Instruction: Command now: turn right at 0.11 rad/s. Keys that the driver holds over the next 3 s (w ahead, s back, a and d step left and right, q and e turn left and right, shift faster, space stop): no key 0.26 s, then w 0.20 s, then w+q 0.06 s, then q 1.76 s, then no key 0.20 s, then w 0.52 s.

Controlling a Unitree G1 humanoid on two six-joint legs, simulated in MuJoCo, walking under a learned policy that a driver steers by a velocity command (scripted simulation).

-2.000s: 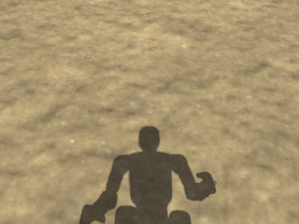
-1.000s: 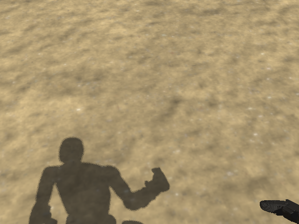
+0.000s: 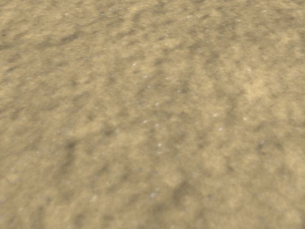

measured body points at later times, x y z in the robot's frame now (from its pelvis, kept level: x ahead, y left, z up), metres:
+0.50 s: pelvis +0.04 -0.02 -0.01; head +0.04 -0.03 +0.44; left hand +0.14 +0.25 -0.12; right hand +0.11 -0.28 -0.13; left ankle +0.00 +0.12 -0.73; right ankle +0.03 -0.13 -0.73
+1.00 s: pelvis +0.16 +0.01 -0.01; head +0.21 +0.03 +0.44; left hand +0.22 +0.32 -0.13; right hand +0.40 -0.21 -0.09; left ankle +0.23 +0.11 -0.73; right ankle +0.10 -0.14 -0.64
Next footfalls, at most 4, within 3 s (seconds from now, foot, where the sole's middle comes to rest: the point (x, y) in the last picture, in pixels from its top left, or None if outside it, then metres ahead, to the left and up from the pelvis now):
0.90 left None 0.27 0.11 -0.77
1.32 right None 0.33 -0.09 -0.77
1.74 left None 0.17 0.12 -0.77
2.20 right None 0.35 -0.01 -0.77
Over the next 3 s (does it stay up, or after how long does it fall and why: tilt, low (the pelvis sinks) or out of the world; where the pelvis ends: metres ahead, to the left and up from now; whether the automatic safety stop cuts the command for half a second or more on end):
stays up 0.27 0.13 0.00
